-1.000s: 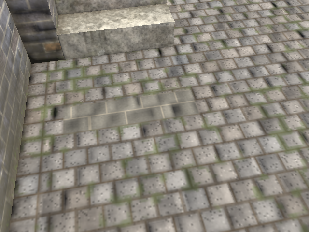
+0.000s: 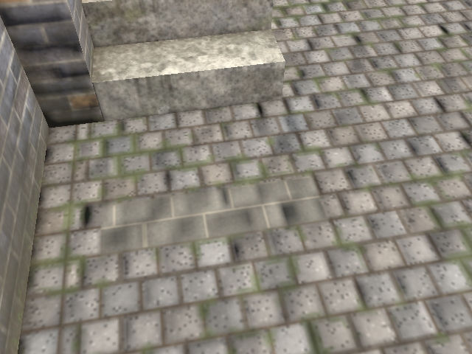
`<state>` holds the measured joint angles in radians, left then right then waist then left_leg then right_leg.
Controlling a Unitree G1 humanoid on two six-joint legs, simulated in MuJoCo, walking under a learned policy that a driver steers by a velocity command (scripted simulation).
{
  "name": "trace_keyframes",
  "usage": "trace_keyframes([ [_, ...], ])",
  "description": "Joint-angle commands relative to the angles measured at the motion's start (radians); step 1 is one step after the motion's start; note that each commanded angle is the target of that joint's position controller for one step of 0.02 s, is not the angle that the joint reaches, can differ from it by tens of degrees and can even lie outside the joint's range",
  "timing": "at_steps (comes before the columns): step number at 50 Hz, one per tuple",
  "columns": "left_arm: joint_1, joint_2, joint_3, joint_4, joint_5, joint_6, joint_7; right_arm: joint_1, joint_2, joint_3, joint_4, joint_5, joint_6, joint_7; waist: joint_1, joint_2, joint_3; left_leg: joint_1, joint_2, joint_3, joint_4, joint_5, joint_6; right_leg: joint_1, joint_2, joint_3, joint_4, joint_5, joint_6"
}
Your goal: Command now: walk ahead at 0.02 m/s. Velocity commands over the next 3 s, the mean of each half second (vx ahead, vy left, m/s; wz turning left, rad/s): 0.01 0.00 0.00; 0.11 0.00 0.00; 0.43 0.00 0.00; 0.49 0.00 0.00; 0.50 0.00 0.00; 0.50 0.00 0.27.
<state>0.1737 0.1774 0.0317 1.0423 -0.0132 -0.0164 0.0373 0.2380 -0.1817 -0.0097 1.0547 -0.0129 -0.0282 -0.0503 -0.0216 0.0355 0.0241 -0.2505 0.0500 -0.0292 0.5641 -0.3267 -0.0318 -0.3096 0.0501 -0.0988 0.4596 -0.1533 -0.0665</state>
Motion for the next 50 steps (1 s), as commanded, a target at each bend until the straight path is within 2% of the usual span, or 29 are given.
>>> trace_keyframes([
  [1,-0.032,0.111,0.026,-0.034,-0.009,-0.001,0.012,0.154,-0.073,-0.007,0.02,-0.016,0.013,0.003,-0.024,-0.043,0.03,0.051,0.004,0.028,-0.142,0.02,0.049,-0.073,-0.138,0.158,-0.191,-0.324,-0.01],
  [2,-0.015,0.087,0.023,-0.028,-0.011,0.002,0.018,0.13,-0.12,-0.02,0.022,-0.008,0.011,0.001,-0.002,0.034,0.072,-0.048,-0.005,0.012,-0.161,-0.077,0.066,-0.025,-0.094,0.104,-0.176,-0.297,0.002],
  [3,-0.008,0.083,0.021,-0.02,-0.004,0.0,0.021,0.102,-0.092,-0.016,0.017,-0.003,0.0,0.002,0.004,0.043,0.081,-0.085,-0.004,0.001,-0.193,-0.093,0.067,0.032,-0.084,0.098,-0.129,-0.222,0.009],
  [4,0.003,0.087,0.022,-0.014,-0.004,-0.002,0.021,0.091,-0.077,-0.014,0.019,-0.002,-0.01,0.004,0.012,0.048,0.075,-0.086,-0.002,-0.004,-0.207,-0.058,0.056,0.06,-0.078,0.09,-0.093,-0.154,0.002],
  [5,0.014,0.084,0.021,-0.006,-0.004,-0.003,0.021,0.085,-0.083,-0.018,0.019,-0.002,-0.02,0.007,0.018,0.042,0.053,-0.075,-0.001,-0.007,-0.21,-0.01,0.049,0.087,-0.079,0.087,-0.065,-0.086,-0.008],
  [7,0.027,0.093,0.022,0.005,-0.005,-0.003,0.015,0.103,-0.068,-0.018,0.02,0.002,-0.033,0.015,0.014,0.015,0.011,-0.03,-0.001,-0.008,-0.197,0.081,0.048,0.106,-0.083,0.085,-0.031,0.034,-0.018],
  [9,0.026,0.09,0.021,0.011,-0.007,-0.001,0.011,0.124,-0.061,-0.017,0.025,0.004,-0.034,0.019,0.01,-0.001,-0.013,-0.004,-0.007,-0.001,-0.187,0.138,0.049,0.123,-0.088,0.087,-0.014,0.098,-0.021],
  [19,0.016,0.093,0.02,0.04,-0.01,0.015,0.011,0.168,-0.055,-0.013,0.026,0.005,-0.022,0.015,0.008,-0.033,-0.014,0.026,-0.02,0.02,-0.175,0.227,0.044,0.146,-0.093,0.096,0.009,0.182,-0.019],
  [37,-0.016,0.094,0.024,0.074,-0.009,0.021,0.011,0.197,-0.037,-0.012,0.027,0.004,-0.013,0.002,0.009,-0.03,0.012,0.035,-0.025,0.039,-0.186,0.156,0.027,0.137,-0.094,0.112,-0.023,0.135,-0.026],
  [38,0.002,0.094,0.025,0.084,-0.011,0.022,0.011,0.217,-0.032,-0.013,0.037,0.006,-0.012,0.0,0.009,-0.038,-0.008,0.041,-0.038,0.056,-0.177,0.052,0.031,0.143,-0.085,0.107,-0.03,0.009,-0.031],
  [39,0.017,0.11,0.032,0.09,-0.019,0.024,0.012,0.216,-0.035,-0.016,0.036,0.013,-0.011,-0.003,0.015,-0.045,0.006,0.015,-0.056,0.073,-0.145,-0.076,0.047,0.126,-0.078,0.11,-0.039,-0.215,-0.043],
  [40,0.039,0.124,0.04,0.092,-0.018,0.023,0.01,0.196,-0.016,-0.012,0.023,0.021,-0.016,-0.005,0.029,-0.054,0.037,-0.036,-0.064,0.087,-0.096,-0.197,0.063,0.102,-0.091,0.146,-0.066,-0.424,-0.057],
  [41,0.074,0.135,0.046,0.094,-0.023,0.016,0.009,0.181,-0.007,-0.01,0.008,0.026,-0.025,-0.006,0.044,-0.088,0.074,-0.114,-0.069,0.1,-0.028,-0.261,0.075,0.095,-0.145,0.229,-0.127,-0.585,-0.086],
  [42,0.129,0.156,0.053,0.097,-0.029,0.004,0.006,0.157,0.007,-0.007,-0.009,0.031,-0.037,-0.005,0.064,-0.142,0.099,-0.198,-0.073,0.125,0.072,-0.244,0.08,0.124,-0.235,0.37,-0.21,-0.691,-0.133],
  [43,0.193,0.181,0.06,0.105,-0.028,-0.01,0.002,0.122,0.019,-0.005,-0.027,0.035,-0.049,-0.002,0.085,-0.185,0.1,-0.237,-0.071,0.119,0.176,-0.208,0.09,0.139,-0.33,0.544,-0.297,-0.745,-0.193],
  [44,0.216,0.185,0.062,0.103,-0.012,-0.029,0.0,0.083,-0.002,-0.013,-0.047,0.039,-0.06,0.005,0.095,-0.188,0.107,-0.288,-0.042,0.063,0.34,-0.233,0.101,0.129,-0.407,0.672,-0.352,-0.716,-0.244],
  [45,0.205,0.178,0.058,0.09,0.003,-0.053,-0.004,0.046,-0.02,-0.021,-0.069,0.045,-0.073,0.013,0.094,-0.177,0.105,-0.374,-0.001,-0.001,0.507,-0.278,0.113,0.152,-0.456,0.729,-0.375,-0.637,-0.268],
  [46,0.16,0.164,0.051,0.07,0.001,-0.072,-0.008,0.043,-0.032,-0.028,-0.078,0.048,-0.083,0.02,0.063,-0.141,0.083,-0.43,0.044,-0.047,0.585,-0.239,0.126,0.179,-0.454,0.699,-0.36,-0.555,-0.245],
  [47,0.119,0.145,0.044,0.052,-0.01,-0.083,-0.011,0.062,-0.038,-0.034,-0.073,0.045,-0.091,0.027,0.033,-0.115,0.057,-0.446,0.072,-0.061,0.576,-0.169,0.13,0.196,-0.415,0.616,-0.347,-0.472,-0.205],
  [48,0.097,0.134,0.041,0.045,-0.022,-0.083,-0.011,0.075,-0.07,-0.048,-0.066,0.033,-0.09,0.028,0.014,-0.106,0.029,-0.415,0.081,-0.046,0.519,-0.111,0.118,0.188,-0.368,0.507,-0.348,-0.399,-0.17],
  [49,0.084,0.131,0.04,0.036,-0.027,-0.077,-0.01,0.073,-0.069,-0.052,-0.065,0.032,-0.089,0.029,0.005,-0.108,0.023,-0.364,0.078,-0.021,0.42,-0.095,0.103,0.161,-0.322,0.415,-0.353,-0.336,-0.139],
  [50,0.081,0.143,0.043,0.032,-0.026,-0.069,-0.005,0.065,-0.046,-0.048,-0.064,0.032,-0.086,0.028,0.0,-0.116,0.022,-0.287,0.059,0.015,0.326,-0.088,0.086,0.106,-0.282,0.337,-0.354,-0.286,-0.122],
])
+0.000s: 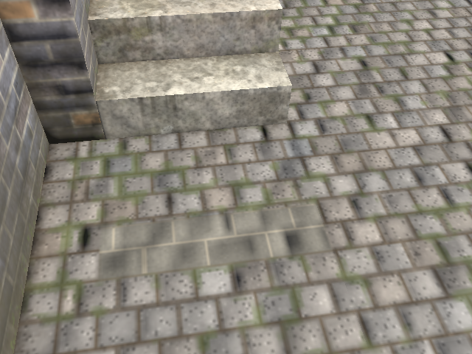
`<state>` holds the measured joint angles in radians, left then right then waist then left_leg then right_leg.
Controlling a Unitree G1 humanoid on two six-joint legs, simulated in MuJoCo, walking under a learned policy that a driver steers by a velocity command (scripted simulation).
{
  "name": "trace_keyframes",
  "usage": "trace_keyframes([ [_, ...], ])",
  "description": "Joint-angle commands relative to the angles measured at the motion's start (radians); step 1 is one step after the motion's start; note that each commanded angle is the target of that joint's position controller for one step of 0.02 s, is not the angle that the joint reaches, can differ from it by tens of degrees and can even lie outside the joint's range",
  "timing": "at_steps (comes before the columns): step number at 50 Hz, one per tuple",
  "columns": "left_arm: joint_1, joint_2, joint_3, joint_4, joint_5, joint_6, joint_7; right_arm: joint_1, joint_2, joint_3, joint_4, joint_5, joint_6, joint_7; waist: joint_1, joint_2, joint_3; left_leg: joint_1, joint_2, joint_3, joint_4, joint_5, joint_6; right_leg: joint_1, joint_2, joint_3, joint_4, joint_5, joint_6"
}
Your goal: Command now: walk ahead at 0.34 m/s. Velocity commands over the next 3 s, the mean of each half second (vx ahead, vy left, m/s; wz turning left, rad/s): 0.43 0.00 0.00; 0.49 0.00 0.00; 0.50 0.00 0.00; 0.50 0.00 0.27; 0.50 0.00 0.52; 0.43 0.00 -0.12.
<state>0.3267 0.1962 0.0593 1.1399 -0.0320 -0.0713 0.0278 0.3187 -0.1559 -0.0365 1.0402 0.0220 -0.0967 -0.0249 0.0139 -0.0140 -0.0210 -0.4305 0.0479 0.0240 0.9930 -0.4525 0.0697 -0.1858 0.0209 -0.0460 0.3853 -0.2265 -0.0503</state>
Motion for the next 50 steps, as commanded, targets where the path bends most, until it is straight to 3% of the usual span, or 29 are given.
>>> trace_keyframes([
  [1,-0.076,0.145,0.021,-0.071,-0.006,-0.008,0.009,-0.012,-0.051,-0.017,-0.045,-0.003,-0.014,0.003,-0.046,-0.072,0.066,-0.009,0.036,-0.007,-0.192,0.048,-0.028,-0.083,-0.216,0.22,-0.271,-0.184,-0.128],
  [4,-0.065,0.191,0.038,-0.087,-0.036,0.0,0.008,0.063,-0.035,-0.018,-0.005,0.003,0.006,-0.004,-0.083,-0.062,0.067,0.231,-0.037,0.088,-0.41,0.146,-0.049,-0.218,-0.176,0.15,-0.174,-0.271,-0.125],
  [6,-0.101,0.127,0.024,-0.116,-0.027,-0.002,0.002,0.225,-0.061,-0.033,0.059,0.005,0.011,-0.002,-0.148,-0.028,0.065,0.411,-0.059,0.095,-0.453,0.146,-0.04,-0.346,-0.143,0.14,-0.017,-0.327,-0.108],
  [7,-0.134,0.057,0.007,-0.137,-0.021,-0.008,-0.001,0.304,-0.109,-0.049,0.08,-0.006,0.004,0.002,-0.181,0.116,0.05,0.479,0.06,-0.087,-0.53,0.084,-0.011,-0.428,-0.087,0.06,0.283,-0.223,-0.062],
  [8,-0.146,-0.017,-0.011,-0.187,-0.014,-0.021,0.0,0.356,-0.245,-0.068,0.065,-0.021,-0.009,0.011,-0.166,0.405,0.035,0.509,0.303,-0.552,-0.771,-0.126,0.11,-0.619,0.009,-0.035,0.633,-0.293,-0.027],
  [9,-0.141,0.029,0.0,-0.205,-0.022,-0.029,-0.006,0.32,-0.231,-0.056,0.058,-0.04,-0.025,0.024,-0.132,0.323,0.031,0.435,0.401,-0.827,-0.86,-0.44,0.218,-0.695,-0.034,0.106,0.845,-0.3,-0.05],
  [10,-0.159,0.062,0.003,-0.228,-0.038,-0.036,-0.014,0.195,-0.198,-0.043,0.024,-0.038,-0.034,0.027,-0.086,0.23,0.11,0.369,0.383,-0.781,-0.859,-0.496,0.209,-0.777,-0.088,0.125,0.921,-0.199,-0.064],
  [11,-0.13,0.086,0.008,-0.221,-0.031,-0.037,-0.016,0.111,-0.164,-0.029,0.002,-0.034,-0.036,0.034,-0.052,0.174,0.13,0.331,0.324,-0.645,-0.841,-0.367,0.168,-0.765,-0.112,0.107,0.921,-0.099,-0.062],
  [12,-0.097,0.082,0.014,-0.2,-0.014,-0.038,-0.007,0.09,-0.172,-0.031,0.007,-0.028,-0.033,0.033,-0.028,0.125,0.126,0.301,0.285,-0.539,-0.846,-0.235,0.133,-0.722,-0.133,0.111,0.876,-0.015,-0.056],
  [13,-0.101,0.096,0.022,-0.199,-0.01,-0.036,-0.002,0.078,-0.149,-0.023,0.007,-0.026,-0.032,0.034,-0.022,0.115,0.128,0.278,0.245,-0.447,-0.857,-0.113,0.105,-0.674,-0.144,0.104,0.807,0.047,-0.041],
  [15,-0.143,0.091,0.028,-0.207,-0.014,-0.025,0.002,0.128,-0.121,-0.014,0.027,-0.026,-0.03,0.026,-0.04,0.116,0.13,0.287,0.195,-0.326,-0.878,0.054,0.09,-0.629,-0.139,0.074,0.709,0.13,-0.009],
  [19,-0.286,0.063,0.025,-0.263,-0.016,-0.01,-0.002,0.187,-0.145,-0.019,0.029,-0.027,-0.024,0.001,-0.069,0.085,0.144,0.379,0.185,-0.225,-0.895,0.251,0.092,-0.665,-0.131,0.056,0.494,0.251,0.022],
  [22,-0.388,0.048,0.016,-0.297,-0.02,-0.008,-0.026,0.181,-0.146,-0.01,0.015,-0.029,-0.021,0.001,-0.083,0.131,0.152,0.373,0.168,-0.15,-0.896,0.385,0.085,-0.599,-0.11,0.031,0.331,0.351,0.016],
  [26,-0.49,0.049,0.002,-0.339,-0.012,-0.012,-0.055,0.245,-0.135,-0.008,0.02,-0.015,-0.017,0.004,-0.115,0.113,0.178,0.46,0.184,-0.1,-0.887,0.465,0.099,-0.567,-0.093,-0.006,0.226,0.346,-0.008],
  [28,-0.517,0.064,-0.001,-0.354,-0.013,-0.023,-0.068,0.236,-0.158,-0.017,0.019,-0.008,-0.01,0.0,-0.106,0.132,0.193,0.519,0.205,-0.082,-0.853,0.539,0.093,-0.56,-0.093,-0.011,0.191,0.297,-0.015],
  [29,-0.494,0.07,-0.001,-0.345,-0.003,-0.027,-0.071,0.225,-0.182,-0.026,0.022,-0.007,-0.003,0.001,-0.092,0.135,0.182,0.537,0.214,-0.061,-0.818,0.618,0.087,-0.521,-0.085,-0.023,0.172,0.266,-0.034],
  [31,-0.397,0.127,0.02,-0.328,0.003,-0.029,-0.071,0.193,-0.21,-0.037,0.012,-0.004,-0.001,0.001,-0.022,0.167,0.095,0.541,0.215,-0.039,-0.704,0.935,0.06,-0.309,-0.03,-0.056,0.173,0.205,-0.068],
  [32,-0.242,0.167,0.043,-0.284,0.007,-0.027,-0.066,0.174,-0.203,-0.035,0.011,-0.003,0.002,0.001,0.062,0.169,0.006,0.515,0.19,-0.013,-0.537,1.082,0.04,-0.114,0.011,-0.066,0.167,0.183,-0.081],
  [33,-0.036,0.224,0.07,-0.222,0.004,-0.018,-0.055,0.141,-0.195,-0.028,-0.005,-0.011,0.002,0.003,0.154,0.15,-0.114,0.373,0.145,0.008,-0.296,1.028,0.006,0.173,-0.028,-0.019,0.195,0.206,-0.111],
  [34,0.108,0.326,0.09,-0.194,0.025,-0.006,-0.045,0.218,-0.11,-0.003,-0.026,-0.04,-0.006,0.013,0.126,-0.112,-0.306,0.06,0.024,0.007,0.085,0.473,-0.029,0.546,-0.278,0.327,0.199,0.119,-0.197],
  [35,0.128,0.305,0.074,-0.18,0.035,-0.006,-0.065,0.319,-0.006,0.025,-0.014,0.003,-0.034,0.025,0.075,-0.336,-0.495,-0.165,-0.124,-0.131,0.381,-0.098,-0.055,0.697,-0.45,0.846,-0.1,-0.176,-0.333],
  [36,0.042,0.203,0.045,-0.189,0.023,-0.014,-0.07,0.191,-0.121,-0.003,-0.033,0.032,-0.054,0.027,0.088,-0.205,-0.347,-0.27,-0.056,-0.195,0.487,-0.064,-0.023,0.57,-0.407,0.793,-0.162,-0.219,-0.271],
  [37,-0.054,0.143,0.025,-0.204,0.017,-0.023,-0.07,0.062,-0.164,-0.012,-0.078,0.041,-0.06,0.024,0.07,-0.097,-0.181,-0.32,-0.001,-0.142,0.479,0.016,0.0,0.397,-0.372,0.605,-0.153,-0.133,-0.221],
  [38,-0.138,0.109,0.008,-0.217,0.024,-0.035,-0.076,0.008,-0.16,-0.014,-0.091,0.023,-0.056,0.015,0.025,0.025,-0.099,-0.268,0.059,-0.126,0.415,0.122,0.005,0.211,-0.338,0.464,-0.171,0.014,-0.197],
  [39,-0.167,0.085,0.002,-0.209,0.035,-0.046,-0.078,0.005,-0.151,-0.025,-0.095,0.005,-0.043,0.008,-0.011,0.021,-0.071,-0.204,0.1,-0.129,0.343,0.191,0.009,0.101,-0.296,0.373,-0.187,0.084,-0.18],
  [40,-0.166,0.081,-0.002,-0.198,0.043,-0.049,-0.076,0.036,-0.145,-0.033,-0.089,0.004,-0.025,0.01,-0.037,-0.009,-0.044,-0.154,0.118,-0.128,0.308,0.215,0.012,0.037,-0.266,0.317,-0.212,0.105,-0.172],
  [43,-0.102,0.105,-0.002,-0.161,0.035,-0.051,-0.056,0.01,-0.115,-0.039,-0.108,0.006,0.006,0.008,-0.058,-0.044,0.028,-0.185,0.13,-0.103,0.211,0.247,0.0,-0.031,-0.235,0.215,-0.269,0.159,-0.179],
  [46,-0.032,0.142,0.002,-0.143,0.036,-0.043,-0.037,-0.121,-0.136,-0.049,-0.157,-0.016,0.016,0.01,-0.029,-0.023,0.076,-0.312,0.137,-0.083,0.055,0.386,-0.039,-0.001,-0.237,0.171,-0.288,0.236,-0.19],
  [50,0.031,0.152,-0.001,-0.14,0.03,-0.032,-0.021,-0.269,-0.119,-0.042,-0.201,-0.012,0.006,0.028,0.014,-0.031,0.098,-0.288,0.094,-0.042,-0.23,0.579,-0.048,0.038,-0.199,0.101,-0.299,0.263,-0.151],
])
Over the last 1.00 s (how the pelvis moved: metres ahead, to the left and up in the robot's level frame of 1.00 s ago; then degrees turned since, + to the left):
0.07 0.02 0.01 -1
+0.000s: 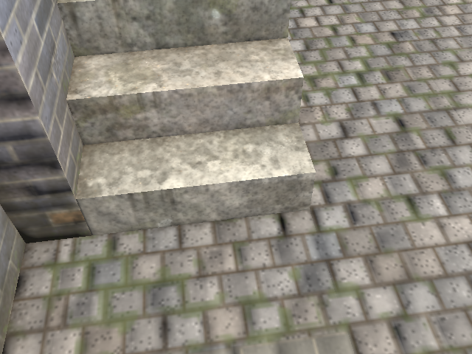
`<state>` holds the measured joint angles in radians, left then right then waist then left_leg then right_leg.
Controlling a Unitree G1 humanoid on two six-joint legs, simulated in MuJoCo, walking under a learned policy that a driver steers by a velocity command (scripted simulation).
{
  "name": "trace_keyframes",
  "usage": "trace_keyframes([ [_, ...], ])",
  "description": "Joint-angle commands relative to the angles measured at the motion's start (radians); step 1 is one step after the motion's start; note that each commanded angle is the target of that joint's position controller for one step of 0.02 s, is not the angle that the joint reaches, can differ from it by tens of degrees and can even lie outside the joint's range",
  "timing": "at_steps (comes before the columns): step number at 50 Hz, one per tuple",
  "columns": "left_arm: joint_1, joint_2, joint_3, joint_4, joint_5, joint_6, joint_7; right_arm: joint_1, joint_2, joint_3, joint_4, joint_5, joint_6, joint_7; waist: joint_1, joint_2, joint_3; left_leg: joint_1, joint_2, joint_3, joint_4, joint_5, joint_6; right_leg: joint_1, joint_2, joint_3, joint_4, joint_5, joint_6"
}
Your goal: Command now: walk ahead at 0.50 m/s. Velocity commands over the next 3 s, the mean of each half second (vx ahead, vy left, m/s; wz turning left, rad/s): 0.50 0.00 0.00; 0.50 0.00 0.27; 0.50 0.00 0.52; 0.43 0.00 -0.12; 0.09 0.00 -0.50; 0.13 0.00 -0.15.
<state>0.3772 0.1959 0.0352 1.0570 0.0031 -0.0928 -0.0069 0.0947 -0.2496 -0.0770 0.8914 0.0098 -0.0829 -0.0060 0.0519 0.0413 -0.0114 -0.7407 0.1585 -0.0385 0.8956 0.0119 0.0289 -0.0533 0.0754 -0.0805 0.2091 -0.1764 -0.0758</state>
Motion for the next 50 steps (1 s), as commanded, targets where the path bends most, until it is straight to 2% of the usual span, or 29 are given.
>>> trace_keyframes([
  [1,0.001,0.157,0.024,-0.053,-0.008,-0.009,0.015,-0.084,-0.021,0.002,-0.062,0.003,-0.009,0.014,-0.011,-0.086,0.096,0.035,-0.031,0.036,-0.187,0.136,-0.007,-0.077,-0.252,0.126,-0.127,0.207,-0.12],
  [5,0.08,0.165,0.03,-0.026,-0.016,0.007,0.018,-0.196,-0.017,0.014,-0.101,0.014,-0.016,0.042,0.027,-0.085,0.132,0.0,-0.057,0.046,-0.322,0.103,0.004,0.081,-0.296,0.118,-0.085,0.217,-0.119],
  [8,0.092,0.181,0.041,-0.018,-0.019,0.023,0.023,-0.224,-0.036,0.015,-0.13,0.017,-0.024,0.063,0.013,-0.102,0.128,0.014,-0.076,0.048,-0.378,0.001,0.038,0.185,-0.344,0.123,-0.011,0.322,-0.104],
  [10,0.059,0.205,0.051,-0.029,-0.019,0.029,0.025,-0.131,-0.083,-0.003,-0.113,0.014,-0.026,0.066,-0.047,-0.143,0.057,0.178,-0.129,0.081,-0.389,-0.075,0.071,0.208,-0.344,0.11,0.101,0.61,-0.081],
  [11,0.034,0.207,0.051,-0.036,-0.018,0.035,0.025,-0.002,-0.122,-0.023,-0.078,0.012,-0.027,0.062,-0.119,-0.155,-0.02,0.352,-0.166,0.107,-0.403,-0.078,0.099,0.188,-0.314,0.082,0.253,0.761,-0.062],
  [12,0.017,0.187,0.04,-0.052,-0.012,0.037,0.025,0.182,-0.178,-0.047,-0.027,0.006,-0.026,0.054,-0.199,-0.135,-0.141,0.641,-0.131,0.062,-0.379,-0.048,0.141,0.046,-0.264,0.052,0.488,0.71,-0.03],
  [13,0.114,0.081,0.01,-0.074,-0.004,0.028,0.021,0.337,-0.275,-0.071,0.003,-0.016,-0.027,0.045,-0.183,0.075,-0.326,1.069,0.138,-0.35,-0.394,-0.176,0.275,-0.344,-0.13,0.013,0.902,0.314,0.034],
  [14,0.129,0.049,-0.007,-0.065,-0.017,-0.002,0.015,0.35,-0.227,-0.052,0.012,-0.006,-0.026,0.045,-0.17,0.208,-0.438,1.19,0.264,-0.729,-0.577,-0.258,0.336,-0.538,-0.011,0.15,1.11,-0.359,0.042],
  [15,0.031,0.152,0.022,-0.094,-0.048,-0.024,0.014,0.269,-0.161,-0.029,0.007,0.003,-0.03,0.043,-0.166,0.157,-0.304,1.095,0.217,-0.613,-0.597,-0.257,0.271,-0.635,-0.078,0.216,1.18,-0.336,0.019],
  [16,-0.047,0.178,0.028,-0.117,-0.063,-0.034,0.019,0.181,-0.124,-0.016,-0.012,0.003,-0.032,0.039,-0.142,0.097,-0.181,0.94,0.177,-0.44,-0.609,-0.16,0.231,-0.642,-0.132,0.184,1.161,-0.256,0.007],
  [17,-0.051,0.154,0.028,-0.108,0.032,-0.021,0.011,0.148,-0.099,-0.005,0.022,-0.056,-0.018,0.024,-0.074,-0.068,-0.029,0.709,0.126,-0.287,-0.636,-0.023,0.181,-0.561,-0.16,0.151,1.021,-0.142,0.003],
  [18,-0.022,0.119,0.026,-0.104,0.06,-0.001,0.005,0.138,-0.086,0.001,0.031,-0.051,-0.015,0.019,-0.039,-0.041,0.002,0.607,0.09,-0.205,-0.664,0.038,0.154,-0.482,-0.176,0.14,0.958,-0.128,0.011],
  [20,0.039,0.084,0.019,-0.083,0.06,0.034,-0.011,0.155,-0.078,0.009,0.045,-0.035,-0.021,0.023,-0.013,0.013,-0.023,0.538,0.055,-0.132,-0.689,0.096,0.167,-0.399,-0.168,0.114,0.948,-0.113,0.021],
  [23,-0.056,0.104,0.02,-0.129,0.047,0.056,-0.02,0.178,-0.097,0.008,0.066,-0.02,-0.033,0.028,-0.012,0.049,0.027,0.528,0.042,-0.091,-0.763,-0.015,0.186,-0.476,-0.196,0.096,0.839,-0.025,0.04],
  [26,-0.187,0.109,0.017,-0.175,0.043,0.054,-0.026,0.222,-0.095,0.013,0.084,-0.016,-0.03,0.025,-0.046,0.026,0.081,0.565,0.032,-0.074,-0.803,-0.075,0.188,-0.538,-0.206,0.076,0.658,0.069,0.069],
  [29,-0.282,0.094,0.005,-0.206,0.03,0.047,-0.035,0.269,-0.114,0.006,0.1,-0.029,-0.025,0.027,-0.077,0.034,0.081,0.631,0.029,-0.037,-0.801,-0.063,0.182,-0.519,-0.186,0.051,0.499,0.134,0.071],
  [33,-0.373,0.105,0.006,-0.257,0.028,0.031,-0.029,0.333,-0.122,0.003,0.128,-0.026,-0.019,0.015,-0.102,0.024,0.105,0.712,0.06,-0.081,-0.733,0.051,0.172,-0.501,-0.16,0.04,0.379,0.096,0.062],
  [35,-0.337,0.121,0.011,-0.258,0.027,0.016,-0.021,0.311,-0.143,-0.003,0.126,-0.029,-0.017,0.01,-0.079,0.027,0.085,0.739,0.066,-0.098,-0.661,0.147,0.156,-0.435,-0.14,0.04,0.338,0.039,0.048],
  [36,-0.277,0.13,0.017,-0.245,0.028,0.007,-0.016,0.291,-0.153,-0.007,0.123,-0.029,-0.016,0.009,-0.049,0.028,0.063,0.731,0.058,-0.104,-0.601,0.199,0.142,-0.352,-0.121,0.032,0.304,0.015,0.039],
  [37,-0.154,0.142,0.025,-0.207,0.034,-0.006,-0.007,0.271,-0.145,-0.004,0.119,-0.027,-0.014,0.01,0.01,-0.008,0.009,0.698,0.007,-0.072,-0.456,0.279,0.118,-0.19,-0.098,0.022,0.218,0.047,0.024],
  [38,0.007,0.205,0.045,-0.167,0.053,-0.023,0.009,0.27,-0.107,0.008,0.103,-0.02,-0.016,0.011,0.064,-0.084,-0.103,0.579,-0.063,-0.03,-0.236,0.18,0.093,0.045,-0.198,0.123,0.192,0.03,-0.008],
  [39,0.107,0.34,0.079,-0.163,0.069,-0.023,0.016,0.336,-0.003,0.032,0.064,0.013,-0.017,0.011,0.06,-0.317,-0.221,0.263,-0.21,0.079,0.088,-0.232,0.048,0.319,-0.47,0.487,0.116,-0.076,-0.093],
  [40,0.071,0.316,0.081,-0.166,0.051,-0.005,0.009,0.334,-0.078,0.012,0.069,-0.005,-0.007,0.004,0.034,-0.296,-0.225,0.153,-0.214,0.022,0.227,-0.52,0.069,0.282,-0.526,0.658,0.043,-0.122,-0.115],
  [41,-0.018,0.226,0.058,-0.186,0.039,0.002,0.005,0.29,-0.096,0.004,0.078,-0.015,0.004,0.008,-0.001,-0.171,-0.112,0.135,-0.144,-0.024,0.276,-0.456,0.086,0.168,-0.484,0.527,0.037,-0.201,-0.091],
  [42,-0.084,0.164,0.042,-0.2,0.032,-0.001,0.002,0.248,-0.076,0.006,0.074,-0.015,0.008,0.018,-0.016,-0.122,-0.027,0.14,-0.108,-0.021,0.263,-0.38,0.083,0.059,-0.441,0.409,0.001,-0.151,-0.072],
  [43,-0.115,0.131,0.031,-0.203,0.03,-0.005,0.004,0.228,-0.057,0.007,0.074,-0.018,0.015,0.023,-0.033,-0.124,0.015,0.16,-0.085,-0.015,0.231,-0.334,0.075,-0.004,-0.403,0.303,-0.026,-0.057,-0.047],
  [45,-0.112,0.12,0.025,-0.19,0.03,-0.02,0.012,0.223,-0.035,0.008,0.072,-0.037,0.036,0.033,-0.06,-0.145,0.027,0.193,-0.079,0.009,0.231,-0.278,0.05,-0.054,-0.363,0.16,-0.023,0.198,-0.029],
  [47,-0.081,0.133,0.027,-0.176,0.023,-0.033,0.012,0.195,-0.022,0.01,0.058,-0.037,0.048,0.039,-0.074,-0.133,0.007,0.172,-0.08,0.027,0.236,-0.232,0.036,-0.038,-0.356,0.072,-0.003,0.399,-0.038],
  [50,-0.061,0.141,0.029,-0.162,0.021,-0.036,0.012,0.091,-0.016,0.017,0.021,-0.036,0.049,0.057,-0.065,-0.142,0.03,0.114,-0.069,0.053,0.141,-0.149,0.018,-0.03,-0.343,-0.02,-0.015,0.424,-0.047],
])
Over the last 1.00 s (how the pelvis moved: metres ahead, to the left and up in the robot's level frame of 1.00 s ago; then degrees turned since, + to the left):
0.48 -0.01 0.00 -1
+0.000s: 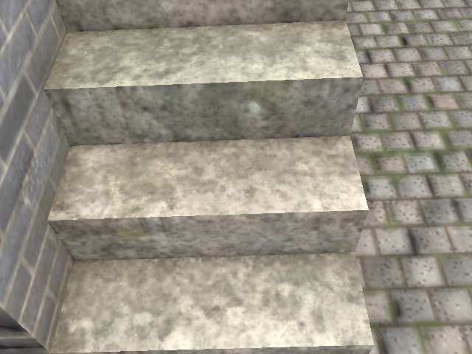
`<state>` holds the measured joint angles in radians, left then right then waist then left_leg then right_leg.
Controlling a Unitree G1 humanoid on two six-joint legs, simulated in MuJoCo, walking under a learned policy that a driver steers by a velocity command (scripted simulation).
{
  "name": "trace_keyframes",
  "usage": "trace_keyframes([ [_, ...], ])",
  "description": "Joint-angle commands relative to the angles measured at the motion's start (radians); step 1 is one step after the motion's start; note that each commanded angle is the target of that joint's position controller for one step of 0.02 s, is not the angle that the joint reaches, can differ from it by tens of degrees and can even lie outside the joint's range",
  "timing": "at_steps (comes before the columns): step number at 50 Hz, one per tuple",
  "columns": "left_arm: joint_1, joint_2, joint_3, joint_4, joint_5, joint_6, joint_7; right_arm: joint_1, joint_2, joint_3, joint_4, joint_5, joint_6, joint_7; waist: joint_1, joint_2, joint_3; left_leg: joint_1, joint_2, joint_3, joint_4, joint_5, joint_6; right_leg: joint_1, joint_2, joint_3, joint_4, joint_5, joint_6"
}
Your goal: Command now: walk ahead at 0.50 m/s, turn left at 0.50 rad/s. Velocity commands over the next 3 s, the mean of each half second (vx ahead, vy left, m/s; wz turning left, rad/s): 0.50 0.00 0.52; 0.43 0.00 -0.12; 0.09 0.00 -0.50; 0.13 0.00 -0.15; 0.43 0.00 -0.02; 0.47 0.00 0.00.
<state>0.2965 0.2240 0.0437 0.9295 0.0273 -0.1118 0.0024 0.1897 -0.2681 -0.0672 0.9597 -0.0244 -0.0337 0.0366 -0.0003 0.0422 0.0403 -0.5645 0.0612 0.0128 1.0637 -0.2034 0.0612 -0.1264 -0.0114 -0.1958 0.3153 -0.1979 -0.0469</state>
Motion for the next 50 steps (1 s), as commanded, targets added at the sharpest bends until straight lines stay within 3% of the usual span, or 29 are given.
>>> trace_keyframes([
  [1,-0.007,0.124,0.023,-0.041,0.003,-0.022,-0.001,-0.035,0.024,0.015,-0.064,-0.006,0.003,0.027,-0.016,-0.16,-0.01,-0.035,0.026,0.022,-0.104,0.099,-0.026,0.017,-0.239,0.059,-0.13,0.407,-0.078],
  [6,0.0,0.174,0.035,-0.026,-0.006,-0.02,0.003,-0.178,0.009,0.029,-0.124,-0.022,0.003,0.035,0.014,-0.127,0.001,0.096,-0.019,0.091,-0.41,0.122,-0.007,0.032,-0.251,-0.011,-0.071,0.506,-0.079],
  [9,0.008,0.185,0.04,-0.029,-0.013,-0.006,0.009,-0.053,-0.021,0.016,-0.106,-0.024,0.009,0.001,-0.029,-0.153,-0.1,0.206,-0.08,0.125,-0.383,-0.011,0.055,0.086,-0.279,-0.034,0.166,0.762,-0.076],
  [11,-0.022,0.183,0.035,-0.056,-0.019,0.006,0.006,0.158,-0.076,-0.017,-0.048,-0.031,-0.015,-0.029,-0.131,-0.072,-0.184,0.472,-0.13,0.098,-0.53,0.019,0.101,-0.044,-0.222,-0.055,0.553,0.622,-0.029],
  [12,-0.035,0.101,0.011,-0.093,0.007,0.003,0.002,0.196,-0.203,-0.047,-0.043,-0.044,-0.022,-0.046,-0.114,0.116,-0.157,0.563,0.106,-0.236,-0.654,0.112,0.143,-0.286,-0.135,-0.056,0.843,0.04,0.026],
  [13,0.009,0.07,-0.001,-0.136,-0.003,-0.001,-0.005,0.19,-0.288,-0.062,-0.062,-0.025,-0.013,-0.05,-0.066,0.26,-0.227,0.741,0.289,-0.696,-0.78,0.24,0.345,-0.616,0.038,0.097,1.091,-0.365,0.07],
  [14,-0.047,0.132,0.004,-0.117,0.02,0.002,-0.007,0.184,-0.238,-0.062,-0.076,-0.014,0.001,-0.051,-0.092,0.042,-0.219,0.691,0.278,-0.59,-0.792,0.073,0.334,-0.654,-0.052,0.211,1.126,-0.294,0.072],
  [16,-0.128,0.122,0.003,-0.132,0.024,-0.01,-0.01,0.06,-0.121,-0.034,-0.106,0.009,0.009,-0.066,-0.047,-0.009,-0.078,0.526,0.171,-0.417,-0.835,0.113,0.263,-0.636,-0.102,0.227,0.995,-0.113,0.075],
  [18,-0.134,0.111,0.002,-0.13,0.045,0.014,-0.018,0.024,-0.082,-0.017,-0.127,0.011,0.003,-0.079,-0.021,-0.017,-0.096,0.46,0.115,-0.309,-0.799,0.49,0.227,-0.55,-0.093,0.21,0.995,-0.073,0.099],
  [21,-0.118,0.091,0.002,-0.134,0.042,0.04,-0.018,0.081,-0.09,-0.017,-0.115,0.018,-0.022,-0.08,-0.004,-0.047,-0.137,0.456,0.072,-0.205,-0.752,0.731,0.189,-0.52,-0.072,0.194,0.944,-0.015,0.1],
  [22,-0.088,0.043,-0.006,-0.114,0.03,0.053,-0.008,0.103,-0.08,-0.013,-0.112,0.005,-0.023,-0.087,-0.01,0.056,-0.172,0.461,0.065,-0.195,-0.722,0.797,0.206,-0.53,-0.033,0.137,1.139,-0.058,0.102],
  [26,-0.287,0.014,-0.01,-0.219,0.039,0.084,0.014,0.289,-0.065,-0.006,-0.064,-0.001,-0.028,-0.108,-0.083,0.025,-0.076,0.574,0.126,-0.374,-0.768,0.266,0.296,-0.989,-0.064,0.166,1.529,-0.136,0.09],
  [28,-0.374,0.005,-0.015,-0.284,0.038,0.083,0.012,0.353,-0.067,-0.003,-0.04,-0.006,-0.034,-0.118,-0.096,-0.016,-0.014,0.642,0.157,-0.444,-0.797,0.066,0.294,-1.187,-0.076,0.192,1.607,-0.178,0.075],
  [29,-0.436,-0.028,-0.029,-0.32,0.033,0.08,0.015,0.385,-0.07,-0.001,-0.018,-0.016,-0.037,-0.12,-0.117,0.025,0.006,0.703,0.202,-0.495,-0.809,0.038,0.306,-1.354,-0.06,0.195,1.803,-0.26,0.051],
  [32,-0.553,-0.058,-0.054,-0.443,0.03,0.078,0.036,0.385,-0.081,0.003,0.023,-0.017,-0.06,-0.109,-0.095,0.004,0.072,0.718,0.235,-0.411,-0.851,-0.086,0.224,-1.55,-0.054,0.254,1.906,-0.436,-0.012],
  [34,-0.605,-0.09,-0.077,-0.514,0.023,0.083,0.04,0.359,-0.043,0.024,0.065,0.002,-0.06,-0.099,-0.064,-0.015,0.115,0.543,0.185,-0.303,-0.921,-0.177,0.158,-1.461,-0.062,0.257,1.782,-0.437,-0.039],
  [35,-0.605,-0.091,-0.093,-0.546,0.015,0.084,0.036,0.32,-0.064,0.03,0.068,0.009,-0.05,-0.1,-0.044,-0.045,0.12,0.444,0.133,-0.224,-1.028,-0.171,0.139,-1.329,-0.054,0.165,1.584,-0.388,-0.023],
  [36,-0.652,-0.118,-0.102,-0.602,0.028,0.093,0.03,0.322,-0.051,0.036,0.079,0.025,-0.042,-0.13,-0.04,0.008,0.101,0.343,0.171,-0.244,-1.138,0.057,0.163,-1.151,-0.069,0.165,1.573,-0.366,-0.042],
  [37,-0.526,-0.118,-0.109,-0.577,0.02,0.116,0.022,0.273,-0.082,0.032,0.037,0.029,-0.032,-0.131,0.006,-0.023,0.015,0.317,0.143,-0.096,-1.208,0.272,0.165,-0.88,-0.059,0.075,1.399,-0.311,-0.055],
  [38,-0.426,-0.117,-0.106,-0.518,0.027,0.128,0.024,0.19,-0.092,0.03,-0.005,0.055,-0.026,-0.124,0.052,-0.015,-0.075,0.306,0.1,0.063,-1.139,0.793,0.134,-0.611,-0.028,0.05,1.302,-0.29,-0.081],
  [39,-0.329,-0.081,-0.094,-0.464,0.007,0.127,0.017,0.164,-0.151,0.02,-0.069,0.062,-0.032,-0.113,0.071,-0.007,-0.19,0.302,0.122,0.088,-1.001,1.404,0.143,-0.373,0.051,-0.034,1.185,-0.326,-0.076],
  [40,-0.108,-0.041,-0.07,-0.384,0.008,0.123,0.021,0.132,-0.21,0.002,-0.103,0.049,-0.041,-0.11,0.155,0.075,-0.34,0.412,0.196,0.063,-0.794,1.858,0.132,-0.224,0.074,-0.017,1.2,-0.257,-0.096],
  [41,0.002,0.009,-0.046,-0.347,0.003,0.116,0.018,0.118,-0.243,-0.02,-0.116,0.062,-0.038,-0.095,0.194,0.131,-0.428,0.55,0.204,0.059,-0.547,1.951,0.123,-0.193,0.106,0.037,0.984,-0.266,-0.117],
  [42,0.013,0.049,-0.026,-0.312,0.015,0.106,0.004,0.143,-0.218,-0.024,-0.14,0.055,-0.034,-0.079,0.19,0.074,-0.461,0.587,0.144,0.055,-0.282,1.77,0.097,-0.139,0.152,0.125,0.72,-0.23,-0.136],
  [43,0.119,0.171,0.012,-0.254,0.001,0.103,0.024,0.044,-0.155,-0.015,-0.224,0.037,-0.054,-0.044,0.213,-0.292,-0.405,0.087,-0.088,0.043,0.258,0.705,0.006,0.08,-0.172,0.784,0.429,0.277,-0.308],
  [44,0.071,0.203,0.035,-0.253,-0.012,0.13,0.06,0.079,-0.061,0.009,-0.246,-0.042,-0.062,-0.015,0.132,-0.338,-0.512,0.02,-0.173,-0.135,0.606,0.09,0.001,0.039,-0.228,1.211,0.11,0.5,-0.311],
  [45,-0.069,0.156,0.028,-0.252,-0.019,0.125,0.056,0.115,0.035,0.037,-0.267,-0.049,-0.037,-0.008,0.012,-0.173,-0.404,-0.044,-0.108,-0.184,0.779,0.115,-0.015,-0.141,-0.247,1.141,0.113,0.149,-0.31],
  [47,-0.142,0.074,0.018,-0.177,0.003,0.116,0.041,-0.008,0.099,0.061,-0.343,-0.068,-0.005,-0.044,-0.048,0.0,-0.047,-0.324,-0.088,-0.118,0.964,0.104,-0.012,-0.38,-0.161,0.915,0.188,-0.232,-0.223],
  [50,-0.087,-0.024,-0.011,-0.103,0.011,0.09,0.019,0.016,0.104,0.066,-0.366,-0.035,0.023,-0.067,-0.09,-0.071,0.026,-0.449,-0.088,-0.083,1.034,0.003,-0.001,-0.402,-0.074,0.571,0.199,0.015,-0.127],
])
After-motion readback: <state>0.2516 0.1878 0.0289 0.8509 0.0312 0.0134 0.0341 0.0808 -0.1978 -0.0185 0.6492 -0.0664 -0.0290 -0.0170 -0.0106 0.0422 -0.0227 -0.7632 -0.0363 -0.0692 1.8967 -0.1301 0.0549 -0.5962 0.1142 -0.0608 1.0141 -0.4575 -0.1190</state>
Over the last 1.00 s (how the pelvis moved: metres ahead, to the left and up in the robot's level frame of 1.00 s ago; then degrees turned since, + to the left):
0.57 0.03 0.00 10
